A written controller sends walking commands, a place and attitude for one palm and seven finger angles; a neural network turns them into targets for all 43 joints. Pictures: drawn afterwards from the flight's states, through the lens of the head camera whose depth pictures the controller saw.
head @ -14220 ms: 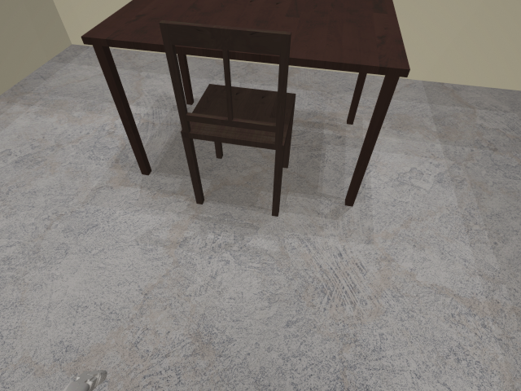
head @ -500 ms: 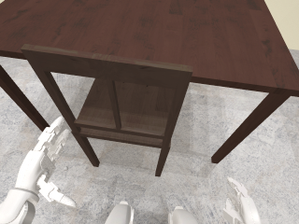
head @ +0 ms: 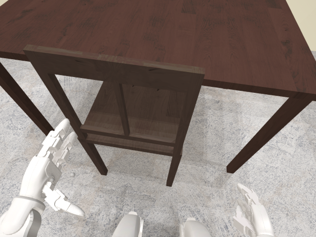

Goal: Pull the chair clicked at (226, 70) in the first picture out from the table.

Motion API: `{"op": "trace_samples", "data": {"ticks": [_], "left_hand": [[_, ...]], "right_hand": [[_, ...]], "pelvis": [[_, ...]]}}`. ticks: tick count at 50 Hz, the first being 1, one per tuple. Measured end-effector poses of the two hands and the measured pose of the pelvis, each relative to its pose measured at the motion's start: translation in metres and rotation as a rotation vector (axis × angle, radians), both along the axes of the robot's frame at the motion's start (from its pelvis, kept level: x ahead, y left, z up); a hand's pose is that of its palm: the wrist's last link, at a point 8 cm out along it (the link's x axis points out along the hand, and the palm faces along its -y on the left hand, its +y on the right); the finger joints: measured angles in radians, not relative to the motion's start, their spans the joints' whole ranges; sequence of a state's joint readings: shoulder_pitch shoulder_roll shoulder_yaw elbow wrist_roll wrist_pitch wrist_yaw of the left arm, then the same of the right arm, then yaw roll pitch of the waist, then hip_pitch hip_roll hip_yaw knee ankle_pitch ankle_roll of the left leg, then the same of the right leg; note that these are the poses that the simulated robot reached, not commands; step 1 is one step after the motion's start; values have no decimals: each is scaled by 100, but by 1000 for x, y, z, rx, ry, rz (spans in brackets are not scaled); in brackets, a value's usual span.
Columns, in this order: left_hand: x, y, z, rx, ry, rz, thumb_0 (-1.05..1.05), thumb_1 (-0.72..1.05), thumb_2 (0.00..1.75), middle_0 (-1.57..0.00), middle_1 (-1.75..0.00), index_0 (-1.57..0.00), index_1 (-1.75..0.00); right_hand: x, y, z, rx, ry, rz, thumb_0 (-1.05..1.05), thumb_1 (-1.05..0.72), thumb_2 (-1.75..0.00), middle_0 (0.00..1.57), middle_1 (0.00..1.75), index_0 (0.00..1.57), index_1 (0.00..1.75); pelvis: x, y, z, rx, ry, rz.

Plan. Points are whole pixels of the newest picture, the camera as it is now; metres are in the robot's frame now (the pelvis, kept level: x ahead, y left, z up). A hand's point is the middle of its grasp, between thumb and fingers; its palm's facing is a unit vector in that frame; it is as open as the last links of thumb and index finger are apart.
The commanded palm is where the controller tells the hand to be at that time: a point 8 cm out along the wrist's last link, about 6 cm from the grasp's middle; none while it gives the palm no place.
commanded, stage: aim the fingers beside a spindle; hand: left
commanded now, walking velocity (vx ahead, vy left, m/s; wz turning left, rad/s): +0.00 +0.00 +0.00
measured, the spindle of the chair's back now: (123, 111) +0.46 +0.14 -0.01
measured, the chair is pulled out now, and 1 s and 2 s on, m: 0.00 0.00 0.00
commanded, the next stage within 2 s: none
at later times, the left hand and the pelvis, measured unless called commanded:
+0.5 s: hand (99, 171) +0.26 +0.16 +0.03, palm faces -0.14 -0.99 -0.04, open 16.9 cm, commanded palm +0.25 +0.21 +0.04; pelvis -0.01 +0.00 -0.02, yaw +0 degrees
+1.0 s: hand (113, 158) +0.30 +0.13 +0.02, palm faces -0.14 -0.99 -0.04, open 16.9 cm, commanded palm +0.28 +0.18 +0.02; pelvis +0.00 -0.01 -0.02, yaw -1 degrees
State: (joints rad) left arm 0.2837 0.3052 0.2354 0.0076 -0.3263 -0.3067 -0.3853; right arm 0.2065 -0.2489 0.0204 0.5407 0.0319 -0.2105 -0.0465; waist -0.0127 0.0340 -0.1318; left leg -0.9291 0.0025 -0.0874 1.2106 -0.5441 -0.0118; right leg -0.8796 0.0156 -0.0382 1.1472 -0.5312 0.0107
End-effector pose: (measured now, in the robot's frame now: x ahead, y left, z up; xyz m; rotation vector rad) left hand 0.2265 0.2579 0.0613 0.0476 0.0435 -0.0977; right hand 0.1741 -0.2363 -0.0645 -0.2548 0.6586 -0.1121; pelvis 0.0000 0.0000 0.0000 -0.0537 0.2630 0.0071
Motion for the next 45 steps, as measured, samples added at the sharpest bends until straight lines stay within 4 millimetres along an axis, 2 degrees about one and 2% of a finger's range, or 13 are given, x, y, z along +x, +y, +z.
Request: {"op": "trace_samples", "data": {"ticks": [9, 15, 24, 33, 40, 45], "left_hand": [[6, -27, -16, -20, 18, -43, -2, -50, 30, -6, -8, -6, -8], [9, -30, -9, 7, -41, -18, -2, -50, 30, -7, -8, -6, -8], [20, -45, -28, -1, 20, -44, -2, -50, 30, -6, -8, -6, -8], [44, -51, -26, 7, -31, -33, -2, -50, 30, -6, -8, -6, -8], [49, -59, -40, -9, 36, -47, -2, -50, 30, -6, -8, -6, -8], [54, -64, -37, -11, -15, -39, -2, -50, 30, -6, -8, -6, -8]], "right_hand": [[-4, 1, -5, -7, -1, 5, 1, -90, -90, 20, 30, 20, 30], [-10, 1, -13, 4, 24, 7, 1, -90, -90, 20, 30, 20, 30], [-16, -3, -25, 6, 50, 0, 1, -90, -90, 20, 30, 20, 30], [-19, -10, -32, 0, 82, -8, 1, -90, -90, 20, 30, 20, 30], [-17, -14, -34, 3, 95, -21, 1, -90, -90, 20, 30, 20, 30], [-14, -14, -38, -1, 101, -15, 1, -90, -90, 20, 30, 20, 30]], "pelvis": [[-5, 1, -6, 7, 10, -7], [-7, 0, -10, 9, 18, -8], [-10, -3, -15, 14, 33, -10], [-7, -6, -18, 19, 54, -14], [-3, -7, -18, 23, 65, -16], [-2, -7, -21, 25, 74, -17]]}}
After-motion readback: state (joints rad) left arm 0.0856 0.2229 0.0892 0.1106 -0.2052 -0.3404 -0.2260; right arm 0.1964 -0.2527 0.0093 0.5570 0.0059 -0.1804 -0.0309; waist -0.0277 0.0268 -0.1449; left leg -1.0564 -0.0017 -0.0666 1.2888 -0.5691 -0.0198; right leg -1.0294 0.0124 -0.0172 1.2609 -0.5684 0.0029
